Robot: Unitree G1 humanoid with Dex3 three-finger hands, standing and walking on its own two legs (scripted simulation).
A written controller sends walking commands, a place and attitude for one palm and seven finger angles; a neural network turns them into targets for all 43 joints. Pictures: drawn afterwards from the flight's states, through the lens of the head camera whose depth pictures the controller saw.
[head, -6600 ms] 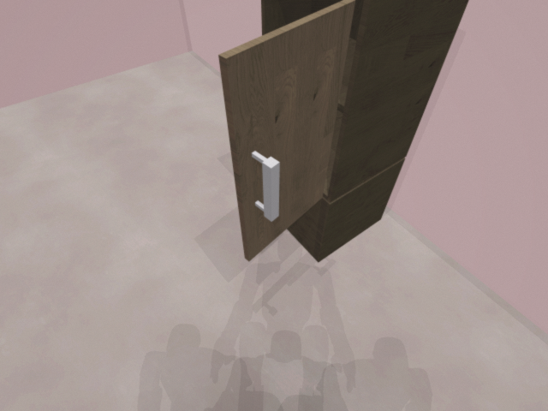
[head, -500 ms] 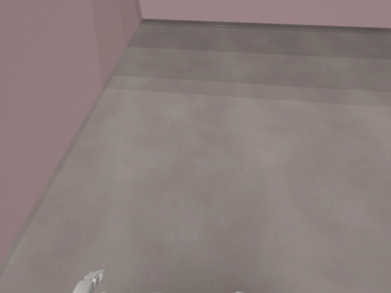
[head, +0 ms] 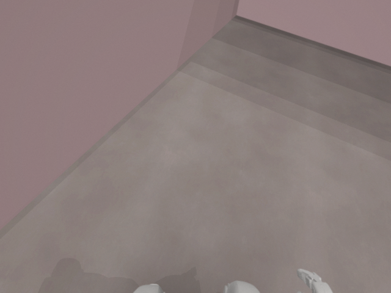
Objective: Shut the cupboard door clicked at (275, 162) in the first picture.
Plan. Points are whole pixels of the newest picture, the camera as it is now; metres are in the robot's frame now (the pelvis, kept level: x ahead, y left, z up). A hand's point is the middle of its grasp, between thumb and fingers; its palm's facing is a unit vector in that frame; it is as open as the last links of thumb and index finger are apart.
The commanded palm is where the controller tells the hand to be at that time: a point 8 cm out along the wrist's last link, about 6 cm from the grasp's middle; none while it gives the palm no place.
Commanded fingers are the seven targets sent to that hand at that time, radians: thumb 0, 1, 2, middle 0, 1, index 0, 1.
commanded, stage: walk to a spot facing it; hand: left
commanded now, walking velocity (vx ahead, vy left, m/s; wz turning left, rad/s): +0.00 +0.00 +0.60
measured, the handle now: out of the picture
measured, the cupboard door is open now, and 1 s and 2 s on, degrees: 100 100 100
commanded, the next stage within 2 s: none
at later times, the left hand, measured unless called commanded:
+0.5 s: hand out of the picture +0.01 +0.13 -0.15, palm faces +0.30 -0.92 -0.25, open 7.3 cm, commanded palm none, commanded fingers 0.00 0.90 0.90 -0.20 -0.30 -0.20 -0.30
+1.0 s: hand out of the picture +0.00 +0.16 -0.15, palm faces +0.53 -0.80 -0.28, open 7.4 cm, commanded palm none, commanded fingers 0.00 0.90 0.90 -0.20 -0.30 -0.20 -0.30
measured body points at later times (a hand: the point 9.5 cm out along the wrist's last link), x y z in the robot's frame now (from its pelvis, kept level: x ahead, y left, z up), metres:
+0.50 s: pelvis +0.01 -0.07 +0.01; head +0.07 -0.06 +0.46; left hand +0.00 +0.18 -0.13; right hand +0.18 -0.29 -0.13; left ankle -0.03 +0.07 -0.68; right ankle +0.02 -0.17 -0.73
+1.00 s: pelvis +0.02 -0.09 +0.01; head +0.07 -0.06 +0.45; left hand -0.03 +0.20 -0.12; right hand +0.22 -0.26 -0.14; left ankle -0.03 +0.05 -0.73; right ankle +0.08 -0.20 -0.72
